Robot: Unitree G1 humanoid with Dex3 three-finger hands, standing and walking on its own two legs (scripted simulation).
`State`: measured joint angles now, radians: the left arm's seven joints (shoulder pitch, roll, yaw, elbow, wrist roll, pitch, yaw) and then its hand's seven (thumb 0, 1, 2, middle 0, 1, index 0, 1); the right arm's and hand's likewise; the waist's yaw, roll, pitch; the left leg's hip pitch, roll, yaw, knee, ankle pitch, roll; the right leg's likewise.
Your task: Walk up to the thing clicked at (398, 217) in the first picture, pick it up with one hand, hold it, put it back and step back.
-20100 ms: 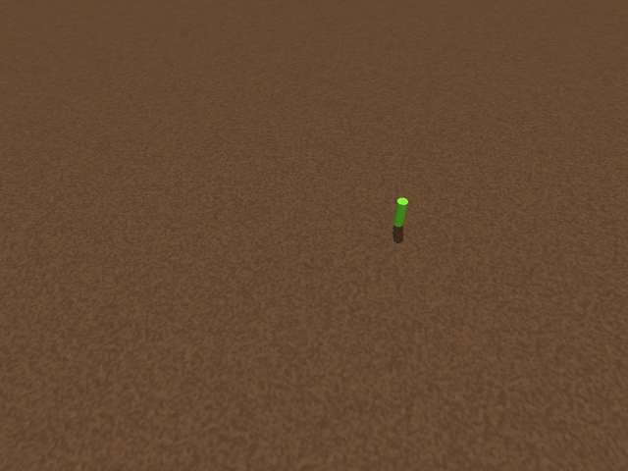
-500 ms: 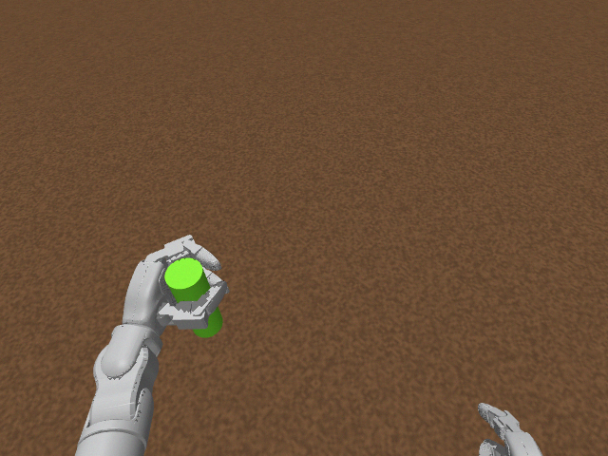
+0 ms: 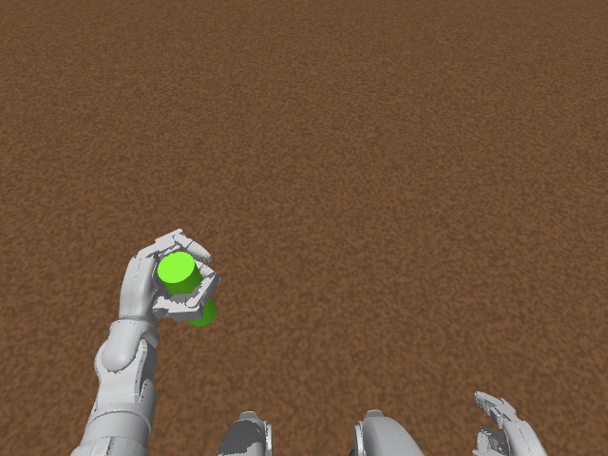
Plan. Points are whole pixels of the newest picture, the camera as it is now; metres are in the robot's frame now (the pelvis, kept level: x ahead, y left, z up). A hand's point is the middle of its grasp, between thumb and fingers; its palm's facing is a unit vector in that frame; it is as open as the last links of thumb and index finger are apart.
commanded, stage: crouch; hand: left
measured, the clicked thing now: (190, 292) +0.35 +0.17 -0.02
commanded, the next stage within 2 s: lower in 1.52 s
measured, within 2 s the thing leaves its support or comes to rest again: neither
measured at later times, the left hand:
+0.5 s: hand (226, 331) +0.36 +0.16 -0.25, palm faces -0.09 -1.00 -0.01, open 5.9 cm
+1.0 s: hand (237, 343) +0.38 +0.16 -0.40, palm faces -0.08 -1.00 -0.03, open 5.9 cm
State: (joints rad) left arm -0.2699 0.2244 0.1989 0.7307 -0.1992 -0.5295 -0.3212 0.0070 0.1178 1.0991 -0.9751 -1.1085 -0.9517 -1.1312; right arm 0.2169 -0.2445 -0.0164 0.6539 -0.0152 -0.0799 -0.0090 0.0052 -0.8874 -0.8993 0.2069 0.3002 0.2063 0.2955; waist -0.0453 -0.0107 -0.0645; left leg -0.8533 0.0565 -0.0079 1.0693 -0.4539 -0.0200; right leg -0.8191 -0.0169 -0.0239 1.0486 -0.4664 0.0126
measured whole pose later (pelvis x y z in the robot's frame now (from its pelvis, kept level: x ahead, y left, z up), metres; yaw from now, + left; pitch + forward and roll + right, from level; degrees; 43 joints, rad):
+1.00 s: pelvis -0.07 +0.00 -0.36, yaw -4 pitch +30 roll -4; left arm -0.64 0.38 0.38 1.07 -0.12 -0.78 -0.31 0.01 0.11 1.11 -0.98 -1.11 -0.96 -1.13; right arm 0.09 -0.29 0.05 0.72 -0.12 -0.03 0.10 0.00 -0.89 -0.90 0.21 0.30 0.21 0.30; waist -0.13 -0.03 -0.07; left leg -2.22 0.03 -0.12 2.36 -0.67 -0.04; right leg -2.16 0.00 -0.04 2.33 -0.69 0.01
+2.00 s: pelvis -0.07 +0.01 -0.41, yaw -11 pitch +19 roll -12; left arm -0.61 0.60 0.38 1.24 -0.13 -0.98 -0.19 0.01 0.10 1.12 -0.99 -1.10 -0.97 -1.11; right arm -0.09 -0.35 0.31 0.66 -0.26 -0.01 0.16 0.00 -0.90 -0.91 0.21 0.30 0.21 0.30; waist -0.22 -0.17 0.18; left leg -2.25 0.02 -0.30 2.60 -0.71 -0.05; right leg -2.14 0.05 -0.16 2.45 -0.67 0.05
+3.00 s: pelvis -0.08 +0.03 -0.42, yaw -16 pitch +11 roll -18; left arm -0.61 0.79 0.41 1.42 -0.08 -1.14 -0.01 0.01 0.11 1.11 -0.98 -1.11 -0.96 -1.12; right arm -0.19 -0.37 0.51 0.57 -0.37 -0.01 0.17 0.00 -0.89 -0.91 0.21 0.30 0.21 0.30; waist -0.26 -0.28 0.32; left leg -2.21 0.02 -0.41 2.68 -0.71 -0.03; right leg -2.05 0.09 -0.24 2.42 -0.63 0.08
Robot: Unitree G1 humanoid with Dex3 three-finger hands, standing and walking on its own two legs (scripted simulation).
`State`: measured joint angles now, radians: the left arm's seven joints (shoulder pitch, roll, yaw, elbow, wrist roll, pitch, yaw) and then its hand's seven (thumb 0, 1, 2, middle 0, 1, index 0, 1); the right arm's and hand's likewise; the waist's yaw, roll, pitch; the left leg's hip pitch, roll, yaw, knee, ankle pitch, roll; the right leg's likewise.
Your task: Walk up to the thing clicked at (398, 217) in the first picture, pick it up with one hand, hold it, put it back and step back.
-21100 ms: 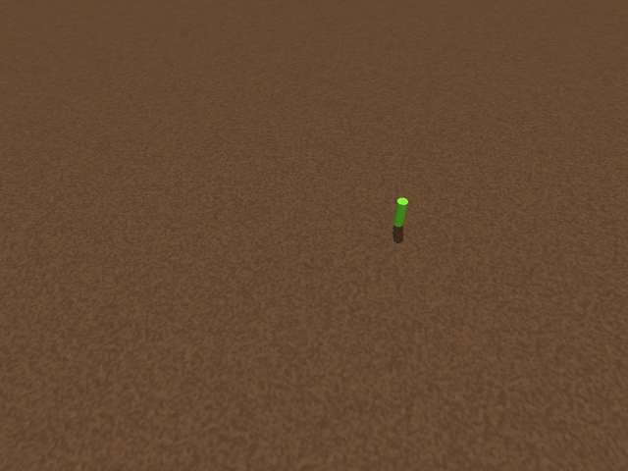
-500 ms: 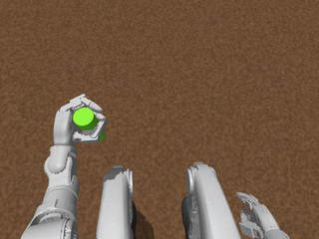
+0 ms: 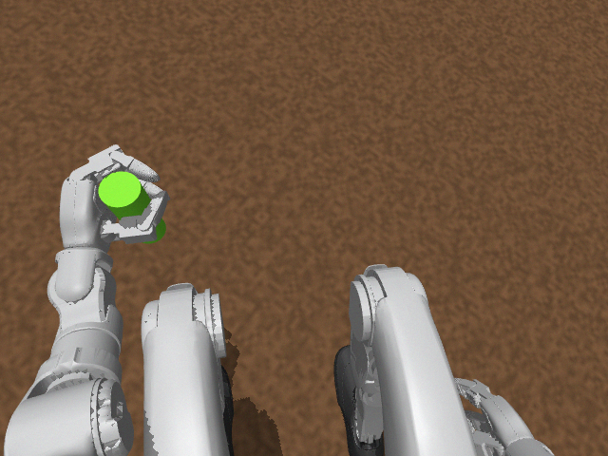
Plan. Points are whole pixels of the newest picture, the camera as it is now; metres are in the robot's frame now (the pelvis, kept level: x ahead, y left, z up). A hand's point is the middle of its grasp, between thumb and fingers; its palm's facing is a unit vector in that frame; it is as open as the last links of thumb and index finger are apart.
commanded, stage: crouch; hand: left
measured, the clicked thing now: (137, 211) +0.43 +0.21 -0.08
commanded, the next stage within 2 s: lower in 0.52 s
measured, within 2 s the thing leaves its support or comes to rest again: rests again in 1.76 s
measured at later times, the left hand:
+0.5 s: hand (153, 221) +0.43 +0.20 -0.12, palm faces -0.03 -1.00 -0.02, open 5.9 cm
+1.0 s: hand (166, 231) +0.44 +0.19 -0.18, palm faces -0.01 -1.00 +0.00, open 5.9 cm
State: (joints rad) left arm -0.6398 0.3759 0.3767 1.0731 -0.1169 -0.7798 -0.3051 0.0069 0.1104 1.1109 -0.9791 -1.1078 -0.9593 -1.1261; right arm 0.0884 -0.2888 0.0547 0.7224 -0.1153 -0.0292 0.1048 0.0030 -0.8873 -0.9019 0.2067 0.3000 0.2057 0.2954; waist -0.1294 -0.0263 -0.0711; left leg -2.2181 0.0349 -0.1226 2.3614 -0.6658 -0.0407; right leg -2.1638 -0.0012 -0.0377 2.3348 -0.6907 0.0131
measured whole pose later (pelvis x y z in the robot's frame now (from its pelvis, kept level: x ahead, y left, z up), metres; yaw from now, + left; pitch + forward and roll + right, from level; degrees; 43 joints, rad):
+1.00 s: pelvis +0.00 +0.01 -0.05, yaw -8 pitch +19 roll -12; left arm -0.61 0.60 0.38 1.24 -0.13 -0.98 -0.19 0.01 0.10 1.12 -0.99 -1.10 -0.97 -1.11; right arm -0.09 -0.35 0.31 0.66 -0.26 -0.01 0.16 0.00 -0.90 -0.91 0.21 0.30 0.21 0.30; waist -0.22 -0.17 0.18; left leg -2.25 0.02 -0.30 2.60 -0.71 -0.05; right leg -2.14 0.05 -0.16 2.45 -0.67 0.05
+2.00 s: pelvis -0.01 +0.03 -0.06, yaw -12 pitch +11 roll -18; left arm -0.61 0.79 0.41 1.42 -0.08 -1.14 -0.01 0.01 0.11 1.11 -0.98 -1.11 -0.96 -1.12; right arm -0.19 -0.37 0.51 0.57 -0.37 -0.01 0.17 0.00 -0.89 -0.91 0.21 0.30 0.21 0.30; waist -0.26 -0.28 0.32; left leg -2.21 0.02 -0.41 2.68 -0.71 -0.03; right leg -2.05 0.09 -0.24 2.42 -0.63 0.08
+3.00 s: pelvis -0.01 +0.04 -0.06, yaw -13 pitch +10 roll -19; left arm -0.62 0.81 0.38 1.45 -0.07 -1.18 0.03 0.00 0.02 0.50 -0.63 -0.53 -0.60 -0.55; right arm -0.21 -0.37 0.54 0.55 -0.39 -0.01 0.17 0.00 -0.90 -0.90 0.21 0.30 0.21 0.30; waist -0.26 -0.30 0.33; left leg -2.20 0.02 -0.44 2.68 -0.72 -0.02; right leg -2.03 0.10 -0.26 2.39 -0.62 0.08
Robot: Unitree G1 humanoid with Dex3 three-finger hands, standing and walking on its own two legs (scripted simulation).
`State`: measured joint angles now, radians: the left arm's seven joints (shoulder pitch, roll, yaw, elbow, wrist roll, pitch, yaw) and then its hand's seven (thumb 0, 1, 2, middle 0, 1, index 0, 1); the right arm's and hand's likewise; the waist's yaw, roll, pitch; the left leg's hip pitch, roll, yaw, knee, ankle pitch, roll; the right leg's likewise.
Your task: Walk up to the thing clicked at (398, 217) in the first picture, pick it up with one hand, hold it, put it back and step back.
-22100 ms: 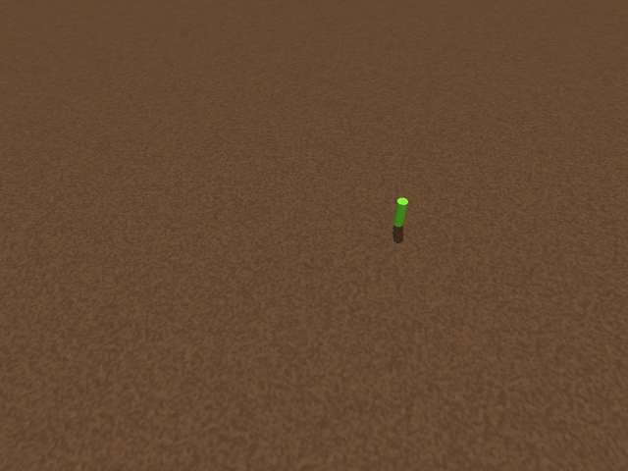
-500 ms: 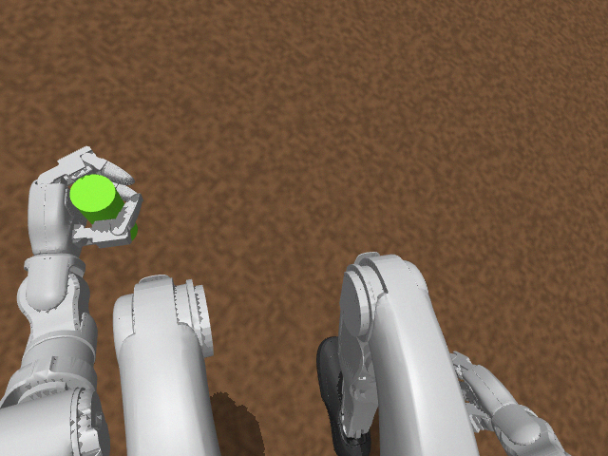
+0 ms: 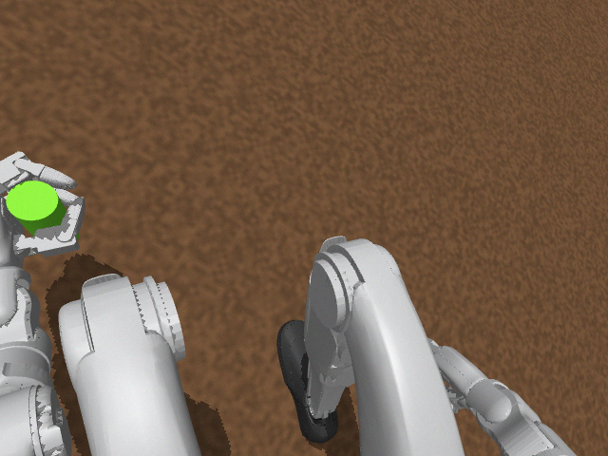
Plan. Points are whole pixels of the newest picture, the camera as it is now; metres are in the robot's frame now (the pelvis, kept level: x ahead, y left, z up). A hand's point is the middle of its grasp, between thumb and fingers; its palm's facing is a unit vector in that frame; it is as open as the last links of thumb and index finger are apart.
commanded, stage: lower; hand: left
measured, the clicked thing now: (48, 221) +0.41 +0.25 -0.16
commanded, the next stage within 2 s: loosen in 1.04 s
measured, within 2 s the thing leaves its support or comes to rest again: rests again in 0.76 s
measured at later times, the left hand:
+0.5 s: hand (61, 216) +0.42 +0.24 -0.17, palm faces +0.16 -0.99 -0.01, open 5.9 cm
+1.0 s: hand (64, 218) +0.42 +0.24 -0.19, palm faces +0.18 -0.98 -0.01, open 5.9 cm
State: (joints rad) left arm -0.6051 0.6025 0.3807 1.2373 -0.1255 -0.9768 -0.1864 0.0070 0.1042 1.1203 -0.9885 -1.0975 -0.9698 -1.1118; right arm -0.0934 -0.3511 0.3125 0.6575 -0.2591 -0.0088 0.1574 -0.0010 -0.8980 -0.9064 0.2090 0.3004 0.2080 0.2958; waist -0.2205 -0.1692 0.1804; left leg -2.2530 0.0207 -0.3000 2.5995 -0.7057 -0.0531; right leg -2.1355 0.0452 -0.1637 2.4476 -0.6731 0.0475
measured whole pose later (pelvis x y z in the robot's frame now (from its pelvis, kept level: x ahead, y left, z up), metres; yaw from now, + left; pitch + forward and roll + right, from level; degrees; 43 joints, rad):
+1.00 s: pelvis -0.01 +0.02 -0.01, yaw -5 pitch +11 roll -18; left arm -0.61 0.79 0.41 1.42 -0.08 -1.14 -0.01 0.01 0.11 1.11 -0.98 -1.11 -0.96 -1.12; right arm -0.19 -0.37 0.51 0.57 -0.37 -0.01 0.17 0.00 -0.89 -0.91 0.21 0.30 0.21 0.30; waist -0.26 -0.28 0.32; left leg -2.21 0.02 -0.41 2.68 -0.71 -0.03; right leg -2.05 0.09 -0.24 2.42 -0.63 0.08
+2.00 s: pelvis -0.02 +0.02 -0.01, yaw -6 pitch +10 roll -19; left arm -0.62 0.81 0.38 1.45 -0.07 -1.18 0.03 0.00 0.02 0.50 -0.63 -0.53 -0.60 -0.55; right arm -0.21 -0.37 0.54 0.55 -0.39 -0.01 0.17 0.00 -0.90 -0.90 0.21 0.30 0.21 0.30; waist -0.26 -0.30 0.33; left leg -2.20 0.02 -0.44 2.68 -0.72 -0.02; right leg -2.03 0.10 -0.26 2.39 -0.62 0.08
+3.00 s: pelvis +0.00 +0.00 +0.11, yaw +6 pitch +32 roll -6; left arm -0.32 0.58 0.38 0.62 0.08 -0.14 -0.01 -0.01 -0.55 0.04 -0.05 -0.05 -0.05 -0.06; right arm 0.10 -0.27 0.02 0.58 0.01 0.18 0.06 0.00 -0.90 -0.90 0.21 0.30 0.21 0.30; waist -0.06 0.00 -0.11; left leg -2.11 0.06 -0.11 2.19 -0.66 0.00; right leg -2.04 0.02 -0.04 2.12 -0.65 0.04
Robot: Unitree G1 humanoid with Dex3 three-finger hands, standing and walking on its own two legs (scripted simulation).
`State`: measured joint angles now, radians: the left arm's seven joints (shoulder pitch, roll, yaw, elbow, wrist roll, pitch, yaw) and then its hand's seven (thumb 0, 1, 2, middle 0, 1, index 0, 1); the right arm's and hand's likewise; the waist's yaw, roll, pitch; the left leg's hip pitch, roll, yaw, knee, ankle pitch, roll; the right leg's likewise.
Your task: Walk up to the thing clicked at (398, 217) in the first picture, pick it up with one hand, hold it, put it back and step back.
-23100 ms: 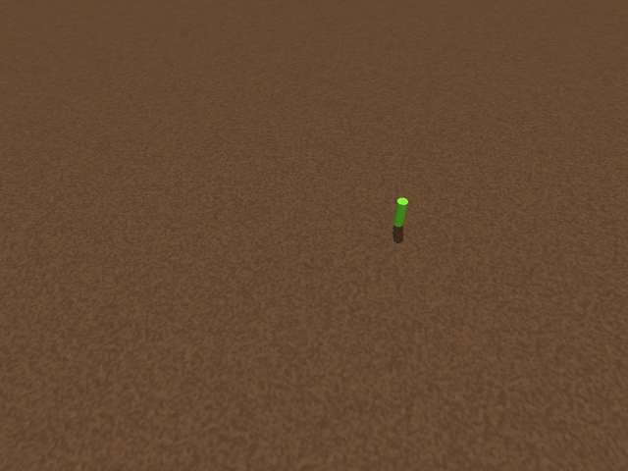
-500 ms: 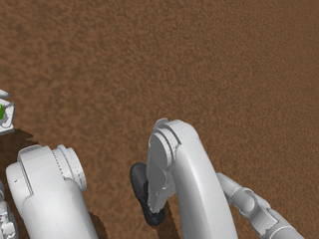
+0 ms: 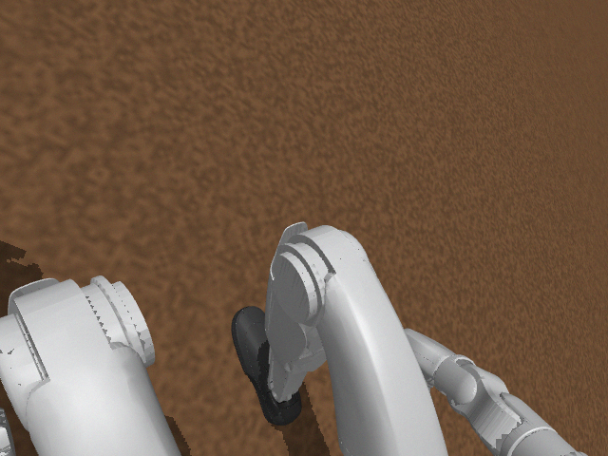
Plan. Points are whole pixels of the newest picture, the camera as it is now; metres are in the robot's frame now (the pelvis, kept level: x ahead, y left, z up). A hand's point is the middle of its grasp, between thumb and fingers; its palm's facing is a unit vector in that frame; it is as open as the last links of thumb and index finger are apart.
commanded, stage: lower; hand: left
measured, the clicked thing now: out of the picture +0.41 +0.27 -0.21
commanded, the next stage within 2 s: loosen in 0.04 s
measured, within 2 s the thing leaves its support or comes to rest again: neither
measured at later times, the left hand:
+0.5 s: hand out of the picture +0.42 +0.26 -0.18, palm faces +0.27 -0.96 +0.00, open 6.1 cm
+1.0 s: hand out of the picture +0.42 +0.25 -0.18, palm faces +0.26 -0.96 +0.01, open 10.5 cm
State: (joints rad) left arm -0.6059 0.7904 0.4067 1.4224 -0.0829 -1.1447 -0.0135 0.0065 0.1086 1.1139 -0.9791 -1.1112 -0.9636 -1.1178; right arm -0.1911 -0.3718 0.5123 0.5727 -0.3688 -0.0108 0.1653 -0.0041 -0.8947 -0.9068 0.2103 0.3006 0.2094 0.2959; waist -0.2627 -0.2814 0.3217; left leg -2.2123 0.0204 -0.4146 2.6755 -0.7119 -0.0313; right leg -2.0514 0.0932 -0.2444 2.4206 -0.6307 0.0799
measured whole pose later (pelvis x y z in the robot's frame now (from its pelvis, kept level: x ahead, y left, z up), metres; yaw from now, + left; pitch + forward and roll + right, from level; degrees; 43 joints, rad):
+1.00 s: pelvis +0.00 +0.00 +0.00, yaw -1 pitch +10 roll -19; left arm -0.62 0.81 0.38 1.45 -0.07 -1.18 0.03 0.00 0.02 0.50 -0.63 -0.53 -0.60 -0.55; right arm -0.21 -0.37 0.54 0.55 -0.39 -0.01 0.17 0.00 -0.90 -0.90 0.21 0.30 0.21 0.30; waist -0.26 -0.30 0.33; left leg -2.20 0.02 -0.44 2.68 -0.72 -0.02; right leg -2.03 0.10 -0.26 2.39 -0.62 0.08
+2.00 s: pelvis +0.01 -0.02 +0.12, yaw +10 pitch +32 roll -6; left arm -0.32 0.58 0.38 0.62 0.08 -0.14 -0.01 -0.01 -0.55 0.04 -0.05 -0.05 -0.05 -0.06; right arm 0.10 -0.27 0.02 0.58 0.01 0.18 0.06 0.00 -0.90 -0.90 0.21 0.30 0.21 0.30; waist -0.06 0.00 -0.11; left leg -2.11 0.06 -0.11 2.19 -0.66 0.00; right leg -2.04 0.02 -0.04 2.12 -0.65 0.04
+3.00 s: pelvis +0.10 +0.02 +0.44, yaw +17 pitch +9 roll -3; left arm 0.49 0.22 -0.02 -0.06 -0.02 0.28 0.16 -0.01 -0.58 0.02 -0.05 -0.05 -0.05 -0.05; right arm 0.27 -0.19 0.04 0.46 0.02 -0.07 -0.18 0.01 -0.90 -0.90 0.21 0.30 0.21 0.30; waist -0.02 0.04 -0.14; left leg -0.67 0.05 -0.02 1.00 -0.49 0.00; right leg -0.61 -0.02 -0.04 0.93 -0.48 0.03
